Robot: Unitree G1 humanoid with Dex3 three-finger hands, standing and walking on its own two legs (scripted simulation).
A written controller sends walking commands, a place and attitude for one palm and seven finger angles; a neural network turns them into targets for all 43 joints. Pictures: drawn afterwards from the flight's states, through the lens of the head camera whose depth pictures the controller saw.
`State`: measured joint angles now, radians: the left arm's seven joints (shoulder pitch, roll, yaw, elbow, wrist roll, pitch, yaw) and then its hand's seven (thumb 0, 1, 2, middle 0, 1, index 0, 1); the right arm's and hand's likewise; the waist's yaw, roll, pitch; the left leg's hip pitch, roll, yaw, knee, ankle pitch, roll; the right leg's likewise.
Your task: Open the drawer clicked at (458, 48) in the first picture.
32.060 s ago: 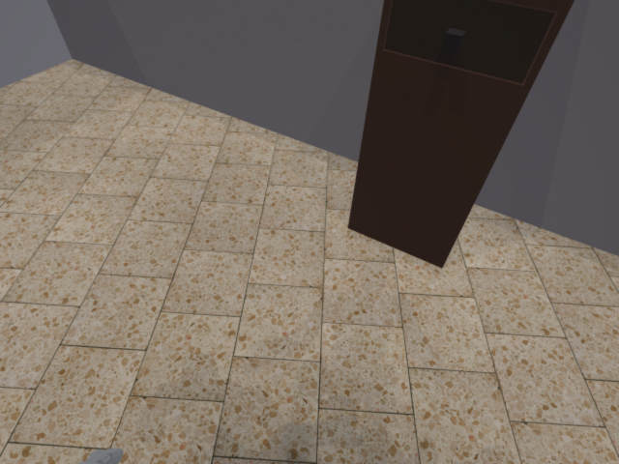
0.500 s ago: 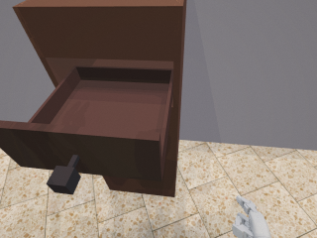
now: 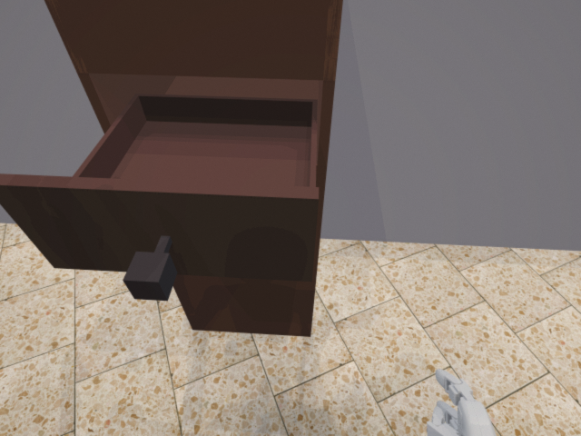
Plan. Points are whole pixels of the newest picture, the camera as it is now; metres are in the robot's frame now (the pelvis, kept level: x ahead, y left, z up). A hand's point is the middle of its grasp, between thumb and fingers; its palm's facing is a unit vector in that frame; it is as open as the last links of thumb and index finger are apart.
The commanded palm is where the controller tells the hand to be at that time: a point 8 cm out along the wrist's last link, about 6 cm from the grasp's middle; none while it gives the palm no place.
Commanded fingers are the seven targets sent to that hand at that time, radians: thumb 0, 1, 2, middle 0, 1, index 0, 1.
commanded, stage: step back with the hand held close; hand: left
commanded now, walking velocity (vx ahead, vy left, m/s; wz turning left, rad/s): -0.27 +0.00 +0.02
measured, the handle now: (157, 262) +0.29 +0.19 +0.12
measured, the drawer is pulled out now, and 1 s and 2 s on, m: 0.28 0.28 0.28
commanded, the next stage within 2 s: stop stepping back and stand still in 0.44 s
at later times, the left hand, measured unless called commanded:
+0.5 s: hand out of the picture +0.10 +0.28 +0.33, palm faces +0.62 -0.73 -0.28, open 7.4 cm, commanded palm +0.02 +0.30 +0.31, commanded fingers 0.00 0.90 0.90 -0.20 -0.30 -0.20 -0.30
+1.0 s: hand out of the picture +0.03 +0.24 +0.28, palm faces +0.58 -0.75 -0.31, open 7.4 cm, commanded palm -0.09 +0.26 +0.31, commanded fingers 0.00 0.90 0.90 -0.20 -0.30 -0.20 -0.30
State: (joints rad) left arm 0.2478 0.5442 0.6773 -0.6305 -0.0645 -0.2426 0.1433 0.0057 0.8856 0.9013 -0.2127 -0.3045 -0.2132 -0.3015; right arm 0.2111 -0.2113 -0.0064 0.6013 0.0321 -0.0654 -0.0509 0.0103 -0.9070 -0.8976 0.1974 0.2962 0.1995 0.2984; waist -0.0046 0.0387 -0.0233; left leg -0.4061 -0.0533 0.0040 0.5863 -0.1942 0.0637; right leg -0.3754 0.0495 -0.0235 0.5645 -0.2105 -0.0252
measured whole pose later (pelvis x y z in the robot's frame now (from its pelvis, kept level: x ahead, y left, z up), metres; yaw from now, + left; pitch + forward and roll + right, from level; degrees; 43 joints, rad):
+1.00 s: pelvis -0.22 -0.02 +0.00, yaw +0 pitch +1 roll +2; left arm 0.19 0.44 0.57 -0.47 -0.07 -0.13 0.16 0.01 0.90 0.90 -0.19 -0.30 -0.19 -0.30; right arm 0.25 -0.23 0.01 0.63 0.02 -0.08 -0.04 0.01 -0.91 -0.90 0.20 0.30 0.20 0.30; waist -0.07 0.02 -0.05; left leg -0.38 -0.02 0.05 0.58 -0.23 0.02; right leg -0.28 0.00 -0.03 0.66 -0.45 -0.01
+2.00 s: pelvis -0.22 -0.01 +0.01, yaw +1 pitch +0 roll -1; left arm 0.48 0.43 0.48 -0.70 -0.06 -0.20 0.12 0.01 0.89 0.90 -0.21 -0.30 -0.21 -0.30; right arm 0.25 -0.26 -0.02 0.64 0.03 -0.08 -0.05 0.01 -0.91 -0.90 0.20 0.30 0.20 0.30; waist -0.04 0.01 0.02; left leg -0.28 0.04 0.00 0.55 -0.26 -0.01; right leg -0.18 0.05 -0.07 0.50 -0.32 -0.05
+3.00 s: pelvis -0.27 -0.03 +0.01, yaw +3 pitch -2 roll +0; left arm 0.25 0.11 0.02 1.20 0.02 0.01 0.03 0.00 0.91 0.90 -0.20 -0.30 -0.20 -0.30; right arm 0.34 -0.12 -0.02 1.11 -0.02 0.03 -0.04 0.00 -0.91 -0.90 0.19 0.30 0.20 0.30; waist -0.02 0.01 0.02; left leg -0.24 0.00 0.01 0.45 -0.19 0.01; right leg -0.23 0.03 -0.02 0.45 -0.20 -0.04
